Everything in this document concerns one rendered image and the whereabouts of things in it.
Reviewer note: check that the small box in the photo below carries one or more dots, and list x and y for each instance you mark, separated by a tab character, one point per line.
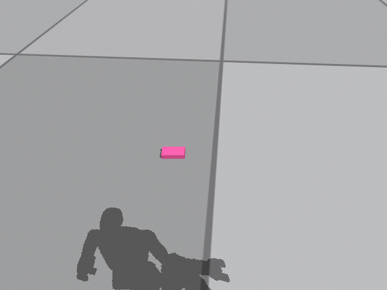
173	153

